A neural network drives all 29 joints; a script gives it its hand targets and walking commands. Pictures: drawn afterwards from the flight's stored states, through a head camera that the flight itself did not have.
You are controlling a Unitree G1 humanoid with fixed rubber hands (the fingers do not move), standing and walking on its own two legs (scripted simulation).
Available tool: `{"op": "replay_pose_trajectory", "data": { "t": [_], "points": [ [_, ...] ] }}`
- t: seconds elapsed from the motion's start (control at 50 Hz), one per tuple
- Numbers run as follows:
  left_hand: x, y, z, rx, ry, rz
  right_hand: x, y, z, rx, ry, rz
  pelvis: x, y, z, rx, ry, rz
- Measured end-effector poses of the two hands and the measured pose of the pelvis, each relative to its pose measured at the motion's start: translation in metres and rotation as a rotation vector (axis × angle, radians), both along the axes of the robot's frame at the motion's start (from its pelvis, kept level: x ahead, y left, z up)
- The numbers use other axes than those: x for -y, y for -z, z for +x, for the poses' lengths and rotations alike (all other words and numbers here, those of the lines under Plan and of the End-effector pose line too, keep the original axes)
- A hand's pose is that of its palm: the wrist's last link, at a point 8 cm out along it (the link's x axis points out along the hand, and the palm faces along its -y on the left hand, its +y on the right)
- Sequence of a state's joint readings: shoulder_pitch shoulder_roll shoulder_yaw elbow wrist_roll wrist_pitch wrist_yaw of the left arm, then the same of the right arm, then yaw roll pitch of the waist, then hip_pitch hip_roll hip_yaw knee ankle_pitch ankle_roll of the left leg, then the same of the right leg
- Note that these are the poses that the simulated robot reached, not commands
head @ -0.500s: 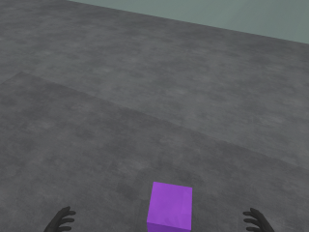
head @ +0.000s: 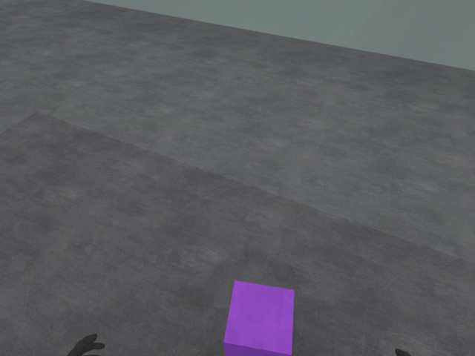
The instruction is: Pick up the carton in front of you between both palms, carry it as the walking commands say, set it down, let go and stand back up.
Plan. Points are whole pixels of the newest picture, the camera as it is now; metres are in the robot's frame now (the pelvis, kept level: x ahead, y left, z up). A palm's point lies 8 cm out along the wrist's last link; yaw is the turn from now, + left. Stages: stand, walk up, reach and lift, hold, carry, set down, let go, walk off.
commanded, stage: stand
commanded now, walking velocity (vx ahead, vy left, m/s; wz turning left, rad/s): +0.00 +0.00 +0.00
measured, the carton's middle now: (258, 326) +0.37 -0.05 -0.65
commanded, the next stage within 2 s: none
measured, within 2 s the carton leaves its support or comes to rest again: neither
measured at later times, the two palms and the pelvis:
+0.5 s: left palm out of the picture +0.09 +0.30 -0.09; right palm out of the picture +0.07 -0.30 -0.10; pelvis -0.01 +0.00 +0.00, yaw -1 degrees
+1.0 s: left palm out of the picture +0.08 +0.31 -0.09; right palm out of the picture +0.06 -0.31 -0.10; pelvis -0.02 +0.00 +0.00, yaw -2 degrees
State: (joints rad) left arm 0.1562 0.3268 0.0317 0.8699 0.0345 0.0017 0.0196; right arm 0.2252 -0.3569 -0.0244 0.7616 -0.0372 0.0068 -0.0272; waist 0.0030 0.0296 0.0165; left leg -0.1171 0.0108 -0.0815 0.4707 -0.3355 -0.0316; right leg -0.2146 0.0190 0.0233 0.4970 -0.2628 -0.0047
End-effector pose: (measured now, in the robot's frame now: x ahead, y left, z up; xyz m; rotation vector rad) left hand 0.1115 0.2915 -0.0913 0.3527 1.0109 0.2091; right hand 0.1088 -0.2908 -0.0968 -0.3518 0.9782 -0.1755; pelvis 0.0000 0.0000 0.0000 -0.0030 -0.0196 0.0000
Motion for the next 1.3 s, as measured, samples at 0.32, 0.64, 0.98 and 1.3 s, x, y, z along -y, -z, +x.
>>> {"op": "replay_pose_trajectory", "data": {
  "t": [0.32,0.64,0.98,1.3],
  "points": [
    [-0.008,0.001,-0.015,-0.045,-0.005,0.005,0.007,0.002,-0.025,-0.053,0.019,-0.011,-0.001,-0.003,-0.008,0.017,0.009,0.003],
    [-0.013,0.002,-0.027,-0.082,-0.004,0.012,0.012,0.005,-0.043,-0.096,0.044,-0.015,-0.003,-0.005,-0.016,0.023,0.019,0.007],
    [-0.017,0.002,-0.028,-0.095,0.006,0.019,0.017,0.005,-0.052,-0.118,0.067,-0.018,-0.003,-0.005,-0.020,0.021,0.029,0.009],
    [-0.019,0.001,-0.023,-0.096,0.019,0.023,0.020,0.006,-0.058,-0.134,0.087,-0.020,-0.004,-0.005,-0.021,0.017,0.037,0.010]
  ]
}}
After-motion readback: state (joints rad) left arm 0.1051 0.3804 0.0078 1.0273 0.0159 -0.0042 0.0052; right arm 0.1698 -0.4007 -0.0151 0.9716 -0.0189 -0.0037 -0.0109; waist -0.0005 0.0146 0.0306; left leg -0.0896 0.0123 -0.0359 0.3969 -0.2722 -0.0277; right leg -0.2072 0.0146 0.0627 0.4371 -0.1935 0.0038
